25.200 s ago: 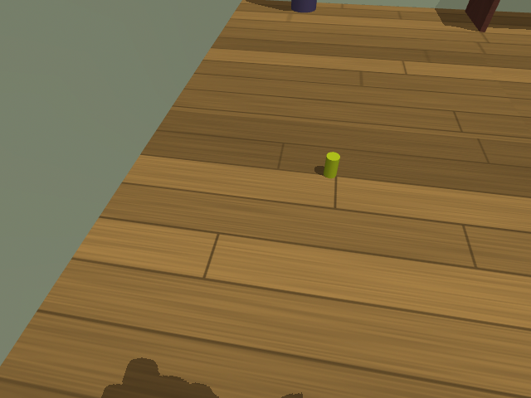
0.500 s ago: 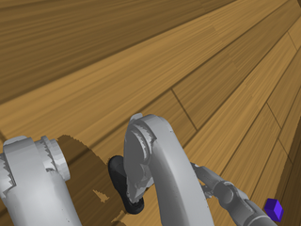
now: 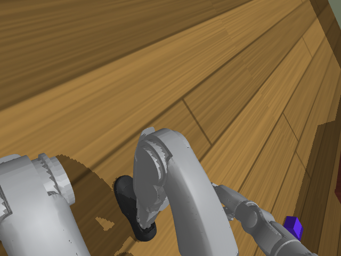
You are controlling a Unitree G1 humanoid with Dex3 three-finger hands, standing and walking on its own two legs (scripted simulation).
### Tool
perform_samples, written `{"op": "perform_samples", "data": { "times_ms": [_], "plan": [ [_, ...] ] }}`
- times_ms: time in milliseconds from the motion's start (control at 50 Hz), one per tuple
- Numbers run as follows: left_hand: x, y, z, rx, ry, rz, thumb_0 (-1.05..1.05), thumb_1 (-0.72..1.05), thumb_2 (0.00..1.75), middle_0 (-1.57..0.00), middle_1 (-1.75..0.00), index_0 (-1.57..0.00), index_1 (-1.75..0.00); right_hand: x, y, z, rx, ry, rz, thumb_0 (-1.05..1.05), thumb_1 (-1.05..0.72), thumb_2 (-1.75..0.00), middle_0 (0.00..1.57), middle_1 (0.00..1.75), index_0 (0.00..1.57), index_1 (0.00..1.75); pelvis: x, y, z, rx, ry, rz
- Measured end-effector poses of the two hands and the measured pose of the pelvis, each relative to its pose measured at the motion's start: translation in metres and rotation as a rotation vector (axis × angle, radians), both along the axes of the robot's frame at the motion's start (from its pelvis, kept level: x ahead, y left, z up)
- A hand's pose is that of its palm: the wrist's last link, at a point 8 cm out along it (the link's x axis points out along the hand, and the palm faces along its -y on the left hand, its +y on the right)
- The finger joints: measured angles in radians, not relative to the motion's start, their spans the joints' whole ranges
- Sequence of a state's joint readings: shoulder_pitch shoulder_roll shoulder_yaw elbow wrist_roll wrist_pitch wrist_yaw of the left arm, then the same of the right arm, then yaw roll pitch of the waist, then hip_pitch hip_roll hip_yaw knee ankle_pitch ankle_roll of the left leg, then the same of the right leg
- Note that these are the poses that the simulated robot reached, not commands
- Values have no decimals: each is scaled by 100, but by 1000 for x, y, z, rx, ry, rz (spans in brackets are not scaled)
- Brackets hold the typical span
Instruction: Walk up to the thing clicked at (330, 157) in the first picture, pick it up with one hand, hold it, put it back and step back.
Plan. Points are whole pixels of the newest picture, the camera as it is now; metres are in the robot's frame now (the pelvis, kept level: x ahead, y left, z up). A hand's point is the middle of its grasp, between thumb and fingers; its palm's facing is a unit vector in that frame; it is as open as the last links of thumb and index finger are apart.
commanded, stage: lower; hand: left
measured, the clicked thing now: out of the picture +0.43 +0.33 -0.20
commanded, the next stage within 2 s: loosen in 0.12 s
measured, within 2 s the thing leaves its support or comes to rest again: rests again in 0.32 s
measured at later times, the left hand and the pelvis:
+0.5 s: hand out of the picture +0.44 +0.33 -0.17, palm faces +0.47 -0.88 +0.01, open 10.7 cm; pelvis +0.00 +0.00 +0.00, yaw -1 degrees
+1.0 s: hand out of the picture +0.44 +0.34 -0.16, palm faces +0.49 -0.87 +0.02, open 16.8 cm; pelvis +0.00 +0.00 +0.00, yaw -1 degrees
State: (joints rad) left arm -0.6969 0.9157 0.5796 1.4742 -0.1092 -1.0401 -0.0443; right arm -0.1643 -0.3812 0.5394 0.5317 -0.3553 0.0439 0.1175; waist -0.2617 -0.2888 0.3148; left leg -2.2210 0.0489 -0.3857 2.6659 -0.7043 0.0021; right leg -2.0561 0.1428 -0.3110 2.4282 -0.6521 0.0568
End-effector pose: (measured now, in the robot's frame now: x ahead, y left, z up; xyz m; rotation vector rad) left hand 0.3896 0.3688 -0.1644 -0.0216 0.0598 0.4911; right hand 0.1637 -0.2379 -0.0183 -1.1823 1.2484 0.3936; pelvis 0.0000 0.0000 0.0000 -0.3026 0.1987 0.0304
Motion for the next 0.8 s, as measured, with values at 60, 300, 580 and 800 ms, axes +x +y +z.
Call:
{"op": "perform_samples", "data": {
  "times_ms": [60,300,580,800],
  "plan": [
    [1,-1,-2,0,-2,-2,-1,-35,106,-72,-96,-74,-95,-1,1,1,-4,1,3,0,-91,-90,21,30,21,30,-1,1,0,-3,-4,-2],
    [1,-4,-7,0,-1,-3,-1,-34,105,-72,-96,-74,-95,-1,3,4,-16,-3,18,0,-91,-90,21,30,21,30,-2,2,-1,-9,-20,-9],
    [3,-4,-4,0,-16,2,-1,-36,53,-67,-64,-68,-63,4,8,4,-6,-21,33,0,-92,-90,21,30,21,30,-3,2,-1,-10,-26,-13],
    [2,-2,-4,-4,-11,2,-1,-52,26,-43,-35,-43,-35,3,9,6,-7,-23,31,0,-93,-90,21,30,21,30,-3,3,0,-14,-24,-16]
  ]
}}
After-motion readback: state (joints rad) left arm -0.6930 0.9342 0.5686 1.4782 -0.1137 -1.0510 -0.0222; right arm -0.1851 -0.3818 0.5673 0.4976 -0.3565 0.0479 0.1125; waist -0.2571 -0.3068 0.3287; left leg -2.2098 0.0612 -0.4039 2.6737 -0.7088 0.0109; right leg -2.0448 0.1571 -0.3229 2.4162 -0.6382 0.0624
